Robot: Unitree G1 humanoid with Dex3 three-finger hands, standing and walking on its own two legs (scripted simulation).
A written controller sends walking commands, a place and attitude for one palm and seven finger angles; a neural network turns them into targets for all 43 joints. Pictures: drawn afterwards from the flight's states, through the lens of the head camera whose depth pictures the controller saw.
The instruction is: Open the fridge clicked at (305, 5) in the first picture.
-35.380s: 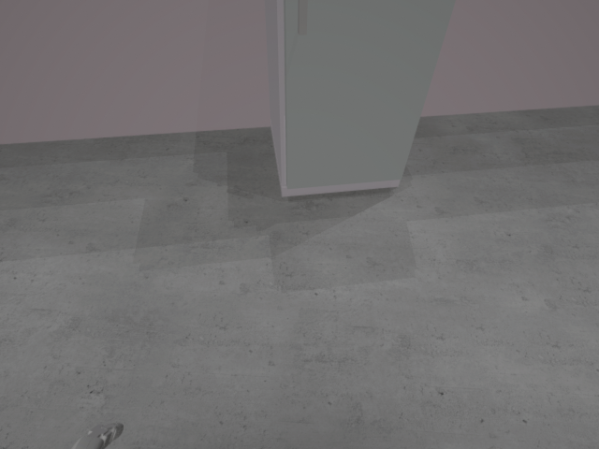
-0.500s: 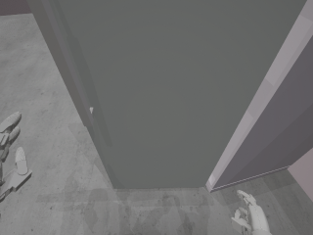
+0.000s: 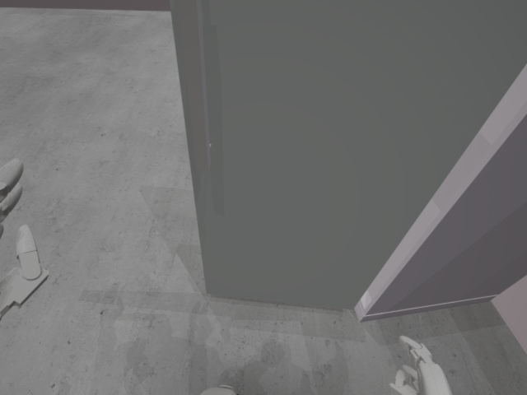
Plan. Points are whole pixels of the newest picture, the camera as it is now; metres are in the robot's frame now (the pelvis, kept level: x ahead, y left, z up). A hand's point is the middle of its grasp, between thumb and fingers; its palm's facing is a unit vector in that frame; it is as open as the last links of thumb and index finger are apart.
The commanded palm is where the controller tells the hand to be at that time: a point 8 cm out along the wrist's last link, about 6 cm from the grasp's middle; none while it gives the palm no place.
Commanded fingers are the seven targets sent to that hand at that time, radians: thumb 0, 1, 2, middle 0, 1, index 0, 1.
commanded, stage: step back with the hand held close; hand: left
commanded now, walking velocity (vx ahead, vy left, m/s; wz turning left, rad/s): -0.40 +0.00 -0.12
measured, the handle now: (198, 66) +0.53 +0.17 +0.23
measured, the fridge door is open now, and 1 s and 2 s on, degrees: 75 75 75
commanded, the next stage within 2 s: stop stepping back and stand still in 0.42 s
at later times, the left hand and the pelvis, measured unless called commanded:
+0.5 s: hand out of the picture +0.13 +0.31 +0.17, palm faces +0.34 -0.89 -0.31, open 7.4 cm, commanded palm +0.04 +0.35 +0.19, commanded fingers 0.00 0.90 0.90 -0.20 -0.30 -0.20 -0.30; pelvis -0.13 +0.06 +0.00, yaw -5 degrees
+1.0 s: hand out of the picture -0.04 +0.39 +0.19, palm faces +0.32 -0.90 -0.29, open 7.4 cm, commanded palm -0.11 +0.44 +0.19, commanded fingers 0.00 0.90 0.90 -0.20 -0.30 -0.20 -0.30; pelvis -0.28 +0.16 +0.01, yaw -6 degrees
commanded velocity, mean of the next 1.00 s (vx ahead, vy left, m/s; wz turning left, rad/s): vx -0.03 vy -0.08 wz -0.05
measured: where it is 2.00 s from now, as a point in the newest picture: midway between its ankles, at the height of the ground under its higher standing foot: outside the picture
